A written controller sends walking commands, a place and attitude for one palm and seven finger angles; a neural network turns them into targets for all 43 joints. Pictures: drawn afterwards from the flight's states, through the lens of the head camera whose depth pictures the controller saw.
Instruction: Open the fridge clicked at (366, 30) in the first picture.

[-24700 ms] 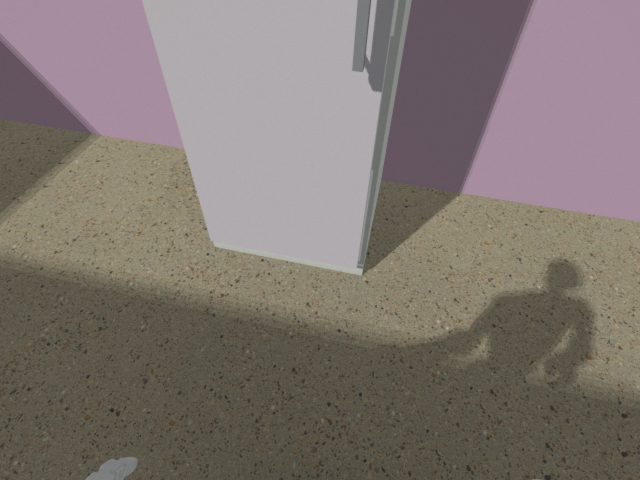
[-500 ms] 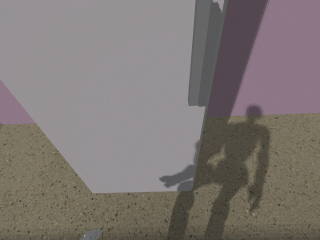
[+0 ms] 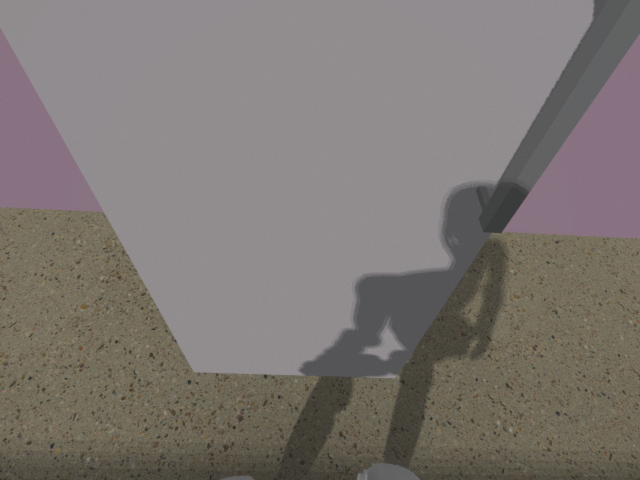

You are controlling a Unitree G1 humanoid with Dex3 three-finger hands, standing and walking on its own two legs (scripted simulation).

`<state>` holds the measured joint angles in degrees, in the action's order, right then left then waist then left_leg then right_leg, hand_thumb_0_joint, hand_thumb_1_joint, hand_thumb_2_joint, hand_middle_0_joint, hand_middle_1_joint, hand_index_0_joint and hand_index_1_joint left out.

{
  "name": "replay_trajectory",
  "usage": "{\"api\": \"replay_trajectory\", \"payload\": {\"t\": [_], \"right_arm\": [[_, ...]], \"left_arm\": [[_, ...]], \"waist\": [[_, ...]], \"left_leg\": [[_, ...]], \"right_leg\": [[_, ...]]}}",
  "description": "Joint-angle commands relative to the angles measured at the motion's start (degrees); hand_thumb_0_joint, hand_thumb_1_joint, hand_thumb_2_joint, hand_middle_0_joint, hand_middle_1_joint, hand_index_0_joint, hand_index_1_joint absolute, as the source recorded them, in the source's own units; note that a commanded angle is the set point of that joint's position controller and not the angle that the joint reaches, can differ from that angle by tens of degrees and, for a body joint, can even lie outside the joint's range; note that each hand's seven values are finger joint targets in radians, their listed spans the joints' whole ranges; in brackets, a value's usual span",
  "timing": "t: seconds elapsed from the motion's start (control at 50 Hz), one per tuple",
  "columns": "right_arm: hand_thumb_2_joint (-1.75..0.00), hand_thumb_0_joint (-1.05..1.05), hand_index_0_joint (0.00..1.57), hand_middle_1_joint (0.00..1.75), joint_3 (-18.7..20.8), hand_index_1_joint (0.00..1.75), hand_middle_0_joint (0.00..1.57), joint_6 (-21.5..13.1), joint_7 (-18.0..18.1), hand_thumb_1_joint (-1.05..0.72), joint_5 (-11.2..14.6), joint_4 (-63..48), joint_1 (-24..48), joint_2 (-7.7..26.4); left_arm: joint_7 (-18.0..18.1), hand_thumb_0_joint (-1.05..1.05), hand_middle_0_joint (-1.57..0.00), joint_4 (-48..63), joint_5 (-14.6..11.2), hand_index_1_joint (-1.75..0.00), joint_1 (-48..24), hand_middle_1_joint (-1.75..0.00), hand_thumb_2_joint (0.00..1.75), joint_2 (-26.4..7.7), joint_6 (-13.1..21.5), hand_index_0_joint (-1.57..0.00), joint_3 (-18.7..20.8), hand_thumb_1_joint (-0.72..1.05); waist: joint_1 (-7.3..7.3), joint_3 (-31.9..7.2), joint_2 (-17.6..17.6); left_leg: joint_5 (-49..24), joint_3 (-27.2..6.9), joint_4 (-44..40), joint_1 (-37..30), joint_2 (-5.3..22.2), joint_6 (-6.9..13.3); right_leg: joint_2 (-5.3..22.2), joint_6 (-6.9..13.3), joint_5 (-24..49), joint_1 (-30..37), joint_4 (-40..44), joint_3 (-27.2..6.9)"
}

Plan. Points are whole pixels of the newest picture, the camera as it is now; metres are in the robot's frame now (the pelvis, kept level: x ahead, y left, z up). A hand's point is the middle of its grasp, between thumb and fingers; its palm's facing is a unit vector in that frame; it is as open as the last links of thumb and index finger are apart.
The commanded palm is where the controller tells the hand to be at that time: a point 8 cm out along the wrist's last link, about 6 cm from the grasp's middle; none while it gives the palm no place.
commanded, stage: come to a stop and stand still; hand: right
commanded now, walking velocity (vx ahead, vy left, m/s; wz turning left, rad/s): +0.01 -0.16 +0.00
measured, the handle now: (538, 122) +0.44 -0.18 +0.24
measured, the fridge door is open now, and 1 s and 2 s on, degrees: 0 0 0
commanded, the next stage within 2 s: look again from close up in 1.22 s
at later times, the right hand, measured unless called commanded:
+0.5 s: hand out of the picture -0.03 -0.26 -0.17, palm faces +0.04 +0.99 -0.16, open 7.4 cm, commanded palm none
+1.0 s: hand out of the picture +0.05 -0.18 -0.16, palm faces +0.04 +0.98 -0.21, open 7.2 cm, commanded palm none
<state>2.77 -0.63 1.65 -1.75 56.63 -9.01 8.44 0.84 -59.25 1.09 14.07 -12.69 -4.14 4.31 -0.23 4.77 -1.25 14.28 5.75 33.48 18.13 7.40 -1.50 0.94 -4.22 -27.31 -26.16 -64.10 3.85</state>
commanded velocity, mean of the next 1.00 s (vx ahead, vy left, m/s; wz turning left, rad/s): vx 0.04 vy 0.06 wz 0.00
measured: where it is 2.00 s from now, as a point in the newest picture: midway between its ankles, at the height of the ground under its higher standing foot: outside the picture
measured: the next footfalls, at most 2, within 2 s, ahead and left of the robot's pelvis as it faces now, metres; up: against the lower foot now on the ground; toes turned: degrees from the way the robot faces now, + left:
right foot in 0.24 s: +0.01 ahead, -0.14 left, +0.00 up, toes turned -3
left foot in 0.76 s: -0.02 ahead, +0.10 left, +0.00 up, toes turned +4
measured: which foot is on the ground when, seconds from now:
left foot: down 0.00-0.24, up 0.26-0.74, down 0.76-1.00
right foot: up 0.00-0.22, down 0.24-1.00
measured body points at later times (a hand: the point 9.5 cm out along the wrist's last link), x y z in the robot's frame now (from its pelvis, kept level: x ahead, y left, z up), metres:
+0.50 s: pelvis -0.02 -0.07 +0.02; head +0.00 -0.11 +0.46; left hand +0.01 +0.16 -0.12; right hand -0.03 -0.31 -0.16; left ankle -0.07 +0.07 -0.67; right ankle -0.03 -0.15 -0.73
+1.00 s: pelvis -0.03 +0.00 +0.01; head -0.03 +0.00 +0.46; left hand -0.07 +0.20 -0.16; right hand +0.05 -0.23 -0.14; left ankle -0.06 +0.09 -0.73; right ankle -0.03 -0.15 -0.73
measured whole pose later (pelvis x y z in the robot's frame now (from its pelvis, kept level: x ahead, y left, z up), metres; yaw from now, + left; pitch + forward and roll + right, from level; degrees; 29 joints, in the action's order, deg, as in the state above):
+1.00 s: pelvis -0.03 +0.00 +0.01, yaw -1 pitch -1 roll +0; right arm 1.5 -0.8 2.3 -0.1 62.1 -9.6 8.9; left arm 1.6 -66.9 1.3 19.5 -6.2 -0.3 0.8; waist -2.1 0.7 -0.6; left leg 17.0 4.9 25.3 7.1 0.1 1.5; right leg 4.1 -2.7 -13.7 -10.2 -25.3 3.6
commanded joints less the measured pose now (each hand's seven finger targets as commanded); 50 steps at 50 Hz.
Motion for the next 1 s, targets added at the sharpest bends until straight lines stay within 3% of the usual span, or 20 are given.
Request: {"api": "replay_trajectory", "payload": {"t": [0.0, 0.12, 0.16, 0.18, 0.2, 0.22, 0.24, 0.28, 0.34, 0.48, 0.54, 0.66, 0.7, 0.74, 0.76, 0.78, 0.8, 0.82, 0.92, 0.98], "right_arm": [[-0.90, 0.00, 0.20, 0.30, 3.5, 0.30, 0.20, 0.5, 1.9, -0.90, -0.2, -1.5, -5.9, 13.9], [-0.90, 0.00, 0.20, 0.30, 3.5, 0.30, 0.20, 1.3, 0.9, -0.90, -1.0, -3.7, -3.1, 15.2], [-0.90, 0.00, 0.20, 0.30, 3.2, 0.30, 0.20, 1.8, 0.5, -0.90, -0.5, -3.6, -1.6, 14.5], [-0.90, 0.00, 0.20, 0.30, 2.5, 0.30, 0.20, 2.1, 0.3, -0.90, -0.1, -4.0, -1.6, 12.0], [-0.90, 0.00, 0.20, 0.30, 1.6, 0.30, 0.20, 2.6, 0.0, -0.90, 0.5, -4.5, -3.1, 8.3], [-0.90, 0.00, 0.20, 0.30, 1.0, 0.30, 0.20, 2.9, 0.0, -0.90, 0.7, -4.9, -1.9, 5.6], [-0.90, 0.00, 0.20, 0.30, 1.2, 0.30, 0.20, 2.6, -0.4, -0.90, 0.6, -4.6, -1.3, 6.2], [-0.90, 0.00, 0.20, 0.30, 1.1, 0.30, 0.20, 2.4, -1.0, -0.90, -0.4, -1.9, -3.6, 6.0], [-0.90, 0.00, 0.20, 0.30, 0.7, 0.30, 0.20, 1.6, -1.5, -0.90, 0.0, 1.2, -6.4, 5.5], [-0.90, 0.00, 0.20, 0.30, 0.5, 0.30, 0.20, 2.1, -1.4, -0.90, 0.1, 1.2, -4.3, 5.9], [-0.90, 0.00, 0.20, 0.30, 0.2, 0.30, 0.20, 2.5, -1.3, -0.90, 0.5, 1.4, -3.1, 4.5], [-0.90, 0.00, 0.20, 0.30, -0.1, 0.30, 0.20, 2.0, -0.7, -0.90, 1.1, 3.3, -4.1, 2.8], [-0.90, 0.00, 0.20, 0.30, 0.0, 0.30, 0.20, 1.2, -0.4, -0.90, 1.0, 4.8, -6.6, 3.8], [-0.90, 0.00, 0.20, 0.30, -0.1, 0.30, 0.20, 0.3, 0.3, -0.90, 1.0, 5.8, -7.1, 7.0], [-0.90, 0.00, 0.20, 0.30, -0.3, 0.30, 0.20, 0.3, 0.4, -0.90, 1.2, 5.8, -5.9, 7.9], [-0.90, 0.00, 0.20, 0.30, -0.6, 0.30, 0.20, 0.4, 0.4, -0.90, 1.3, 5.6, -5.1, 7.6], [-0.90, 0.00, 0.20, 0.30, -0.5, 0.30, 0.20, -0.2, 0.5, -0.90, 1.2, 5.6, -5.0, 7.5], [-0.90, 0.00, 0.20, 0.30, -0.7, 0.30, 0.20, -0.3, 0.6, -0.90, 1.3, 5.6, -4.6, 6.7], [-0.90, 0.00, 0.20, 0.30, -1.0, 0.30, 0.20, -0.1, 0.6, -0.90, 1.5, 5.4, -4.9, 4.9], [-0.90, 0.00, 0.20, 0.30, -1.0, 0.30, 0.20, -0.1, 0.5, -0.90, 1.4, 5.3, -5.8, 5.2]], "left_arm": [[-1.1, 0.00, -0.20, 5.0, 0.3, -0.30, -0.9, -0.30, 0.90, -1.7, -0.2, -0.20, 0.2, 0.90], [-1.7, 0.00, -0.20, 6.7, -0.4, -0.30, -1.1, -0.30, 0.90, -0.7, 1.6, -0.20, -0.1, 0.90], [-1.4, 0.00, -0.20, 4.9, -0.4, -0.30, 4.1, -0.30, 0.90, -0.4, 2.7, -0.20, -0.4, 0.90], [-1.1, 0.00, -0.20, 4.4, -0.5, -0.30, 6.3, -0.30, 0.90, -2.0, 3.4, -0.20, -0.3, 0.90], [-0.7, 0.00, -0.20, 4.7, 0.2, -0.30, 6.1, -0.30, 0.90, -6.1, 3.9, -0.20, 0.4, 0.90], [-0.4, 0.00, -0.20, 6.5, 0.7, -0.30, 3.6, -0.30, 0.90, -9.9, 3.6, -0.20, 0.9, 0.90], [-0.2, 0.00, -0.20, 7.4, 1.3, -0.30, -0.8, -0.30, 0.90, -9.1, 3.4, -0.20, 0.3, 0.90], [0.5, 0.00, -0.20, 6.7, 1.3, -0.30, -2.8, -0.30, 0.90, -5.5, 4.7, -0.20, -0.8, 0.90], [1.2, 0.00, -0.20, 5.0, 0.6, -0.30, 0.6, -0.30, 0.90, -4.3, 5.6, -0.20, -1.3, 0.90], [2.7, 0.00, -0.20, 0.4, 0.6, -0.30, 8.9, -0.30, 0.90, -4.3, 6.0, -0.20, -1.3, 0.90], [2.8, 0.00, -0.20, -1.1, 0.7, -0.30, 9.7, -0.30, 0.90, -4.6, 5.6, -0.20, -1.2, 0.90], [2.3, 0.00, -0.20, -3.4, 0.4, -0.30, 8.2, -0.30, 0.90, -4.2, 5.1, -0.20, -1.0, 0.90], [2.0, 0.00, -0.20, -4.0, 0.0, -0.30, 8.3, -0.30, 0.90, -2.6, 5.1, -0.20, -1.3, 0.90], [1.4, 0.00, -0.20, -4.2, -0.7, -0.30, 8.5, -0.30, 0.90, 1.5, 5.2, -0.20, -2.3, 0.90], [1.1, 0.00, -0.20, -4.2, -0.5, -0.30, 8.6, -0.30, 0.90, 3.0, 5.0, -0.20, -2.9, 0.90], [0.8, 0.00, -0.20, -4.3, -0.3, -0.30, 8.4, -0.30, 0.90, 3.5, 4.8, -0.20, -3.0, 0.90], [1.0, 0.00, -0.20, -5.2, 0.1, -0.30, 8.6, -0.30, 0.90, 3.5, 4.5, -0.20, -3.1, 0.90], [1.0, 0.00, -0.20, -5.8, 0.1, -0.30, 9.2, -0.30, 0.90, 2.7, 4.3, -0.20, -2.9, 0.90], [1.1, 0.00, -0.20, -7.3, 0.1, -0.30, 9.4, -0.30, 0.90, 2.5, 4.3, -0.20, -3.0, 0.90], [1.2, 0.00, -0.20, -6.9, 0.0, -0.30, 8.5, -0.30, 0.90, 2.4, 4.2, -0.20, -3.0, 0.90]], "waist": [[2.78, -4.9, 11.0], [2.58, -4.5, 14.9], [-0.07, -5.5, 13.9], [-1.31, -7.0, 6.3], [-1.27, -6.0, -10.0], [-1.81, -2.0, -20.0], [-0.36, 0.9, -14.8], [1.16, 0.8, -10.7], [0.45, -1.3, -2.0], [-2.04, -4.4, -4.7], [-2.34, -6.0, -6.1], [-0.86, -6.3, -8.0], [0.67, -6.5, -4.0], [0.39, -6.1, 5.2], [-0.26, -4.3, 8.4], [-0.45, -2.8, 6.4], [-0.52, -3.1, 12.0], [-0.64, -2.1, 13.1], [-0.43, 1.9, 3.4], [-0.19, 2.2, 2.6]], "left_leg": [[-21.3, -12.4, -14.0, -4.5, 17.0, 9.5], [1.1, -12.4, -16.5, 0.8, 13.6, 8.2], [7.9, -9.8, -13.8, 5.3, 9.7, 5.1], [10.6, -6.8, -7.9, 7.4, 6.1, 2.7], [14.2, -1.9, 2.2, 12.3, -0.1, -0.4], [17.8, -0.8, 11.0, 11.5, -3.8, -1.9], [13.6, -4.8, 15.5, 7.3, -1.9, -0.6], [8.7, -5.4, 21.7, 8.9, -2.8, -0.3], [3.2, -6.6, 24.2, 12.4, -3.3, -1.1], [7.2, -6.8, 19.2, 13.0, -3.3, -1.8], [9.3, -5.6, 14.2, 8.8, -3.6, -1.7], [5.7, -2.6, -1.5, -4.2, -5.0, -0.6], [-4.7, -2.7, -13.3, -12.2, -4.3, -0.3], [-10.6, -9.4, -15.0, -18.1, 4.4, 2.3], [-9.9, -10.2, -15.5, -14.7, 7.2, 4.0], [-11.4, -9.0, -15.1, -11.9, 7.0, 4.5], [-14.2, -8.8, -15.3, -11.2, 4.6, 4.6], [-14.1, -7.8, -15.9, -9.8, 4.4, 4.5], [-8.3, -5.9, -15.7, -6.2, 0.6, 2.8], [-7.1, -6.5, -16.7, -6.5, 0.3, 2.5]], "right_leg": [[2.4, 0.0, 4.2, -3.7, -1.6, -4.4], [0.8, 1.3, 3.1, 6.8, 19.5, -0.2], [-0.5, 1.7, 10.2, 17.2, 32.8, 2.4], [1.4, 1.7, 11.3, 22.4, 40.2, 0.5], [10.7, 4.4, 3.5, 21.2, 48.0, -12.4], [18.8, 8.7, -4.8, 9.6, 56.3, -22.7], [20.1, 11.8, -10.2, 1.1, 58.2, -22.3], [16.0, 10.4, -4.5, 5.3, 57.3, -19.1], [14.4, 9.3, 8.9, 15.8, 55.3, -13.7], [17.6, 12.2, 40.4, 27.1, 49.2, -12.4], [17.1, 12.6, 43.8, 26.8, 47.7, -11.1], [14.2, 11.1, 34.7, 18.6, 46.3, -10.6], [11.1, 7.8, 30.6, 14.7, 42.8, -8.5], [6.5, 3.5, 17.4, 7.1, 39.4, -2.4], [4.4, 2.5, 12.0, 7.1, 40.0, -0.8], [4.0, 2.5, 14.2, 9.0, 40.5, -0.8], [4.1, 2.1, 15.5, 10.6, 39.2, -0.1], [4.5, 1.9, 15.5, 11.6, 38.8, 0.1], [6.2, 2.2, 21.3, 14.3, 41.6, -1.5], [6.2, 2.1, 20.5, 14.3, 41.5, -1.3]]}}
